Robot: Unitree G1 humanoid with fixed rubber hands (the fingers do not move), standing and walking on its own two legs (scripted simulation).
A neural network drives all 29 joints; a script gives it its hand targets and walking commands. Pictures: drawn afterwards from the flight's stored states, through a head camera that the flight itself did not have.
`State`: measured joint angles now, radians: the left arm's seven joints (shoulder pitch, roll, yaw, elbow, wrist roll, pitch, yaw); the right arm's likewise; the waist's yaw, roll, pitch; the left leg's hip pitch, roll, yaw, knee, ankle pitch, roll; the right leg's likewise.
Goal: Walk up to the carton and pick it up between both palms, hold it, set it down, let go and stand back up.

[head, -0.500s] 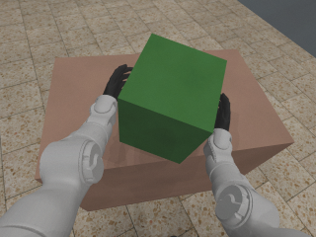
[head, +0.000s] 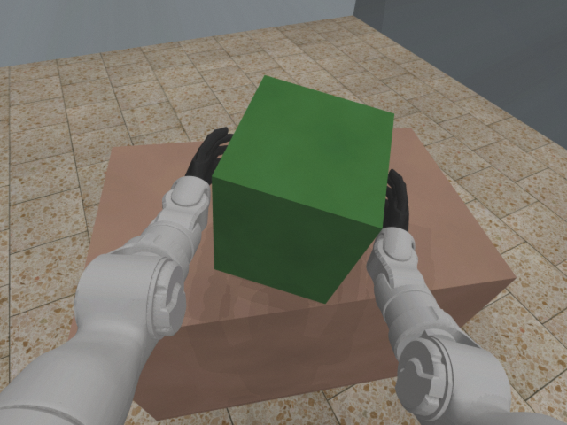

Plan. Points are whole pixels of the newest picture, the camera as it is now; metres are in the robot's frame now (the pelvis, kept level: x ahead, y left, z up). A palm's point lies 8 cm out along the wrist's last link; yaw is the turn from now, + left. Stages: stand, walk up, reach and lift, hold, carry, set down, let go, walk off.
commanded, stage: reach and lift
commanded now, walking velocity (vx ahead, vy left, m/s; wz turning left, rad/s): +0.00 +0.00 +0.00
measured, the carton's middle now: (297, 197) +0.44 -0.05 +0.07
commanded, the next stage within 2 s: none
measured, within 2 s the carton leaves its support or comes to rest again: neither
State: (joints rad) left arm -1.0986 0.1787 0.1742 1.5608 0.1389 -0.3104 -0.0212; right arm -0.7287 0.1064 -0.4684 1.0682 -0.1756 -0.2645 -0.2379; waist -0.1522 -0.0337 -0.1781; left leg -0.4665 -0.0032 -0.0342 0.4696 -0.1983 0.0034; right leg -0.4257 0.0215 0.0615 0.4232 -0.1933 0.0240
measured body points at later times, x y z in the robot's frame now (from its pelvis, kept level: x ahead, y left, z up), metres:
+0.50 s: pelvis -0.02 -0.01 +0.00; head -0.08 +0.02 +0.45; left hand +0.41 +0.09 +0.15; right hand +0.35 -0.20 +0.14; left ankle +0.01 +0.11 -0.74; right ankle +0.00 -0.13 -0.74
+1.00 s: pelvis -0.02 -0.02 +0.01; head -0.08 +0.01 +0.45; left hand +0.39 +0.11 +0.17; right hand +0.35 -0.18 +0.16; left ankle +0.01 +0.11 -0.74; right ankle +0.00 -0.13 -0.74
